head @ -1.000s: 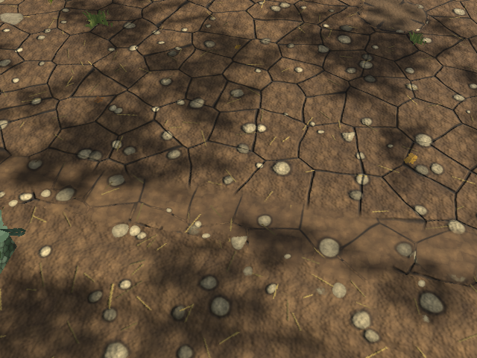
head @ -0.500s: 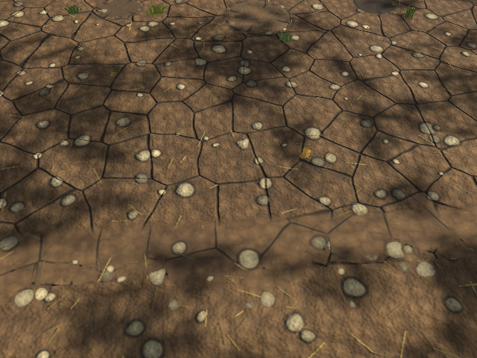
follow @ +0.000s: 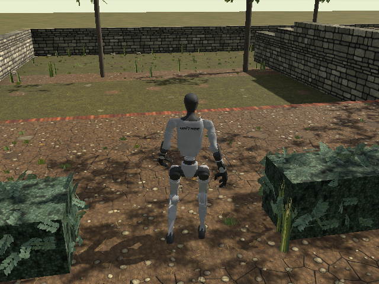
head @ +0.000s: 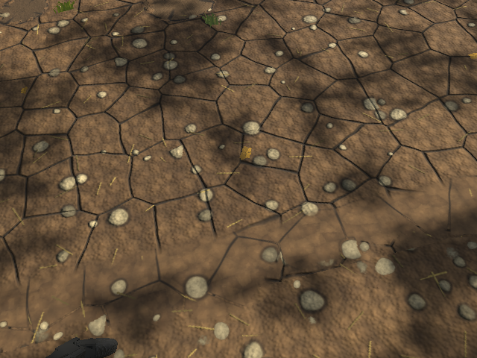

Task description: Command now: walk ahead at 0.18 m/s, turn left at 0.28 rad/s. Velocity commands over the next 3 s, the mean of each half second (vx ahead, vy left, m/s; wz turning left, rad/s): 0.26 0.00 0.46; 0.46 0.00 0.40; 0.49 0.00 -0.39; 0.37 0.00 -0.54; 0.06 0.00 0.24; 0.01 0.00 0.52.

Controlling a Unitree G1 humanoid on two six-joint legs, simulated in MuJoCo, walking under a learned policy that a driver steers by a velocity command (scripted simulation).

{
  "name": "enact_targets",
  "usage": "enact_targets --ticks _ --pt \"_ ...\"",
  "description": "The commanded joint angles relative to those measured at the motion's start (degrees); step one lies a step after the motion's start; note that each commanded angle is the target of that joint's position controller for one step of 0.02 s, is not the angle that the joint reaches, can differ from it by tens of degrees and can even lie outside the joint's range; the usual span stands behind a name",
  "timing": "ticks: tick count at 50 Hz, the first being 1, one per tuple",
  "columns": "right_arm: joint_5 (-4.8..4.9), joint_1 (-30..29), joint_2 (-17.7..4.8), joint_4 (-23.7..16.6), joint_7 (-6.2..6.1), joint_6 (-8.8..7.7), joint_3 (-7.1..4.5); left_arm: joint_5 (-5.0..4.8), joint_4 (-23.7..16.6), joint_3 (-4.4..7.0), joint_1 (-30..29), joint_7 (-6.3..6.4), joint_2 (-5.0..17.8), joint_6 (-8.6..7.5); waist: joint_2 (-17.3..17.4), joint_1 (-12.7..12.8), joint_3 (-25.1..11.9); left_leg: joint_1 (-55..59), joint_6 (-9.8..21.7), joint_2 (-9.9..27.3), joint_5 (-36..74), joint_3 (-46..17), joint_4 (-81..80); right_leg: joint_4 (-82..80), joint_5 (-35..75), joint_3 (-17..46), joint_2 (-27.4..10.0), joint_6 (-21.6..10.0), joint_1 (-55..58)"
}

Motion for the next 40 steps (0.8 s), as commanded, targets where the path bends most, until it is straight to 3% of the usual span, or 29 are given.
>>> enact_targets --ticks 1,3,5,7,9,11,16,18,19,20,21,22,23,24,25,26,27,28,30,33,36,38,40 --pt "-0.4 0.2 -5.3 -3.8 -1.2 1.44 -1.78 -0.13 0.2 2.39 5.8 0.39 6.4 -0.63 -9.0 3.1 -9.7 -12.1 0.0 3.7 5.2 -1.3 4.8 -12.0 31.0 9.8 -15.2 -10.9 17.7" --pt "-0.45 1.3 -3.3 -4.4 -1.62 3.33 -1.8 0.91 0.4 2.61 2.1 0.68 6.7 -1.34 -8.1 0.7 -7.9 -8.5 -0.5 2.6 8.9 0.0 4.4 -15.5 29.5 6.0 -15.4 -11.7 10.9" --pt "-0.93 -1.2 -3.0 -6.6 -1.82 4.27 -1.95 0.93 1.1 2.88 0.8 1.4 7.5 -1.57 -8.0 0.3 -5.9 -9.9 -0.9 3.1 12.3 -0.1 -0.3 -17.5 26.3 3.4 -16.1 -12.1 9.3" --pt "-1.31 -4.0 -2.8 -8.5 -1.3 4.55 -1.82 0.59 2.0 3.14 1.0 2.29 8.2 -1.16 -7.4 0.9 -5.7 -10.0 -0.6 3.7 17.1 0.1 -6.3 -18.0 22.5 0.9 -16.0 -11.8 10.5" --pt "-1.08 -7.0 -2.6 -10.0 -0.25 4.6 -1.6 -0.01 2.8 3.57 2.1 2.63 9.5 -0.83 -7.0 2.3 -6.1 -9.4 0.3 4.4 20.1 0.8 -10.9 -20.4 9.4 0.4 -16.6 -11.7 11.5" --pt "-0.8 -10.4 -3.5 -11.7 0.74 4.61 -1.73 -0.69 3.6 4.11 3.0 2.52 11.1 -0.68 -6.5 3.3 -4.7 -10.5 1.5 4.5 19.7 1.3 -14.9 -22.3 -0.5 1.6 -17.9 -11.4 13.4" --pt "-0.58 -16.0 -4.2 -14.2 2.16 4.12 -1.9 -1.78 5.4 5.18 6.4 1.6 13.4 -0.14 -4.8 5.4 -1.8 -12.1 4.3 3.6 12.9 4.2 -22.0 -20.9 -8.0 1.0 -19.5 -9.6 20.6" --pt "-0.34 -15.6 -3.9 -14.3 2.52 3.79 -1.88 -2.34 5.9 5.37 6.4 1.3 13.8 0.34 -4.4 4.6 -1.5 -8.7 5.7 2.5 11.7 6.6 -26.1 -18.0 -8.9 -0.9 -18.9 -8.3 21.0" --pt "-0.35 -13.4 -3.9 -13.5 2.55 3.62 -2.05 -2.7 6.0 5.38 5.6 1.18 13.7 0.63 -4.0 3.1 -1.9 -3.6 6.6 0.8 13.4 8.8 -30.1 -14.6 -8.0 -3.1 -17.6 -7.1 19.1" --pt "-0.41 -8.9 -5.3 -11.8 2.18 3.57 -2.91 -2.73 6.1 5.12 5.0 1.08 12.9 0.71 -3.4 1.1 -3.6 4.7 7.9 -2.0 14.3 10.4 -32.8 -8.0 -2.3 -6.0 -15.3 -5.3 15.5" --pt "0.0 -0.1 -9.6 -9.3 1.45 3.57 -4.95 -2.07 5.6 4.14 3.8 0.95 9.9 0.48 1.2 -2.6 -7.7 17.2 11.0 -1.5 15.8 5.8 -34.9 7.1 5.6 -10.5 -11.4 -2.3 8.9" --pt "-0.04 5.9 -18.9 -8.8 0.56 3.19 -7.24 -0.3 0.9 2.85 0.2 1.05 6.2 -0.4 17.7 -3.4 -8.1 30.9 20.6 12.4 16.7 -22.8 -41.6 31.6 -10.8 -13.2 -1.5 4.0 -14.9" --pt "-0.66 5.4 -17.2 -10.7 1.25 1.53 -6.05 -0.84 -0.3 2.64 -2.8 0.78 6.9 -2.25 14.7 -4.1 -10.9 35.6 26.5 17.3 13.0 -39.0 -48.9 41.6 -25.2 1.5 2.9 4.2 -28.2" --pt "-0.7 3.6 -12.9 -11.3 1.46 0.38 -4.71 -2.65 -0.8 3.13 -3.6 -0.23 9.5 -3.56 11.0 -3.5 -8.9 35.6 25.0 17.3 15.7 -33.4 -49.0 42.9 -22.2 5.3 -0.4 2.6 -31.8" --pt "-0.41 1.5 -10.2 -11.8 1.37 -0.17 -3.96 -2.78 0.0 3.09 -2.7 -0.73 9.8 -4.23 8.2 -1.6 -7.4 32.2 22.6 15.2 19.1 -27.1 -47.5 39.7 -17.6 5.8 -2.5 1.2 -30.1" --pt "-0.08 -1.6 -8.7 -12.3 1.16 -0.02 -3.41 -1.45 0.7 3.34 -2.3 -0.71 10.4 -4.45 4.2 0.2 -5.2 27.5 20.4 13.5 23.5 -22.4 -47.3 35.1 -13.8 5.7 -3.8 1.1 -27.5" --pt "-0.3 -4.1 -7.4 -13.2 0.65 0.06 -2.77 -0.58 1.3 3.62 -2.0 -0.7 10.6 -4.3 3.8 1.7 -4.3 23.1 19.1 12.0 27.6 -18.9 -48.4 30.5 -10.2 5.8 -4.6 1.3 -23.3" --pt "-0.75 -5.2 -7.7 -14.0 0.2 0.05 -2.64 -0.45 1.5 3.55 -1.6 -0.86 10.1 -4.01 3.9 2.6 -4.0 20.3 18.7 11.0 30.9 -17.4 -49.4 27.8 -7.2 5.2 -3.9 1.9 -20.1" --pt "-0.75 -5.0 -9.7 -14.4 -0.63 -0.09 -3.15 -0.42 1.1 2.86 -3.0 -0.92 7.9 -3.5 2.0 2.8 -3.4 16.7 18.0 9.0 33.8 -13.6 -50.6 19.7 -1.6 4.0 -2.0 3.5 -16.4" --pt "-0.39 -3.0 -11.0 -13.9 -1.35 -0.17 -3.69 -0.88 -0.3 1.56 -7.9 -1.19 5.3 -3.33 3.6 1.1 -1.4 11.3 15.8 5.8 30.7 -9.7 -50.8 5.8 8.3 3.5 1.1 4.2 -9.9" --pt "-0.05 0.3 -10.9 -12.9 -1.32 -0.11 -3.9 -1.65 -1.6 1.63 -10.6 -1.68 6.5 -3.49 5.0 -0.2 -0.5 10.1 14.6 6.8 27.3 -12.0 -49.9 0.6 12.1 4.6 2.1 3.8 -6.0" --pt "0.13 0.5 -10.5 -12.6 -1.41 -0.04 -3.92 -1.81 -1.7 2.19 -9.5 -1.74 8.2 -3.76 5.6 0.8 -0.4 12.1 13.5 8.1 26.4 -14.5 -47.8 -1.4 11.4 6.5 1.5 2.8 -4.3" --pt "-0.35 0.3 -9.8 -12.3 -1.37 0.25 -3.85 -1.64 -0.7 2.68 -6.1 -1.82 9.3 -4.15 7.1 2.2 -1.3 14.7 12.6 9.2 30.1 -15.2 -44.8 -1.7 8.3 5.5 1.4 1.2 -1.4"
